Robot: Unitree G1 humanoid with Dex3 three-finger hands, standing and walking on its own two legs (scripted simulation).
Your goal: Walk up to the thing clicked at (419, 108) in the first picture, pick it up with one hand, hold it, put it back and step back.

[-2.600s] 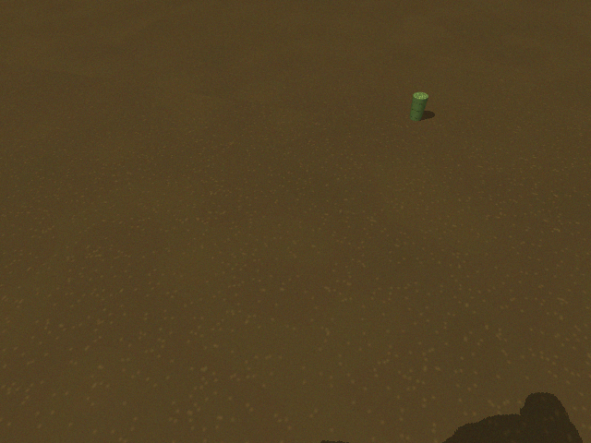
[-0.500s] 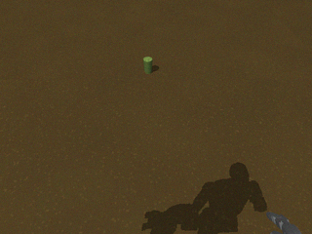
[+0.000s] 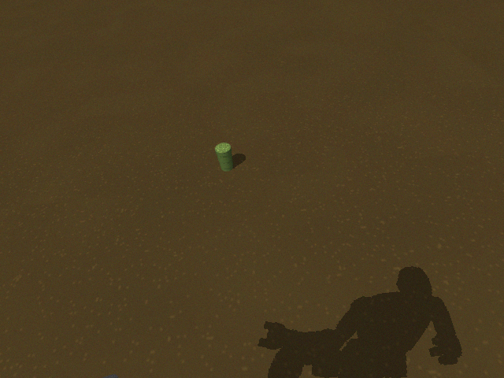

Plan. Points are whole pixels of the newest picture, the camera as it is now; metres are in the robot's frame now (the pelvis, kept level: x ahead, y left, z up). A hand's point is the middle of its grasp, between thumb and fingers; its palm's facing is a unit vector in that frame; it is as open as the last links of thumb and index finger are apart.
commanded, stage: walk up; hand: left
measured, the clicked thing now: (225, 157) +1.38 +0.29 -0.69
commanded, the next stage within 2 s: none
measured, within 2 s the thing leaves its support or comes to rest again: neither
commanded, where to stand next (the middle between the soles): +1.04 +0.07 m, yaw +0 degrees
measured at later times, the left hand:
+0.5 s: hand (120, 314) +0.29 +0.34 -0.15, palm faces -0.04 -0.94 -0.35, open 7.4 cm
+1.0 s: hand (166, 207) +0.54 +0.28 -0.11, palm faces -0.01 -0.91 -0.42, open 7.4 cm
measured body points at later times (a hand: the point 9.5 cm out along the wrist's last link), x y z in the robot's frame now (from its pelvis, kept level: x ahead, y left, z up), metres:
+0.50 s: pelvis +0.25 +0.06 +0.00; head +0.27 +0.08 +0.45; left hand +0.29 +0.39 -0.13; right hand +0.36 -0.25 -0.09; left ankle +0.30 +0.17 -0.73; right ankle +0.21 -0.08 -0.65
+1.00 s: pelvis +0.46 +0.01 +0.01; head +0.47 -0.03 +0.45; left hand +0.54 +0.32 -0.08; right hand +0.52 -0.31 -0.13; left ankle +0.46 +0.17 -0.66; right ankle +0.51 -0.10 -0.73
